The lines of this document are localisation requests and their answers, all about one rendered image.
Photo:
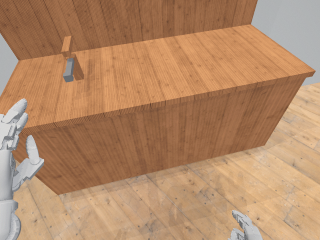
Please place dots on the right robot hand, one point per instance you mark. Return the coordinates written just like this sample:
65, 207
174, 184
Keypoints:
250, 232

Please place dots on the robot left forearm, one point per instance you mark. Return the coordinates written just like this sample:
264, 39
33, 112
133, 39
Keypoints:
10, 224

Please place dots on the counter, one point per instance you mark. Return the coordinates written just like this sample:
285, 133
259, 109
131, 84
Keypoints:
157, 84

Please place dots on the left robot hand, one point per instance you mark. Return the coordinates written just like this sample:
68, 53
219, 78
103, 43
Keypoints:
11, 125

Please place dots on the tap lever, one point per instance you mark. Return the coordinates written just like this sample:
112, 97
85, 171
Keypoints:
68, 75

